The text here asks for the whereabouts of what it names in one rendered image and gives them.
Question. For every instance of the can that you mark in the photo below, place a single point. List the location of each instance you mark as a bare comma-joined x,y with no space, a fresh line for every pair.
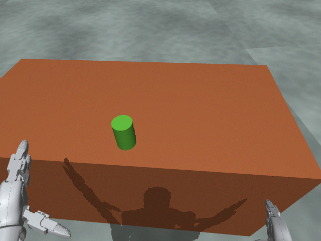
123,129

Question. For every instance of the left robot arm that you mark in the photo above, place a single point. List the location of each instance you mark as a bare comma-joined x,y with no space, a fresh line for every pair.
12,233

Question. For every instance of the right robot hand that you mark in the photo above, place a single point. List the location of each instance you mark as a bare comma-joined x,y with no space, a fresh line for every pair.
277,229

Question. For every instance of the left robot hand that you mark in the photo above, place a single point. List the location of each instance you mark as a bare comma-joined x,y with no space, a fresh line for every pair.
14,199

